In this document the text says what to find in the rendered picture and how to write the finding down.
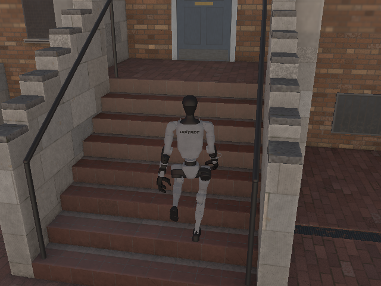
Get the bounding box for stairs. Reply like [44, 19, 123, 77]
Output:
[32, 79, 265, 286]

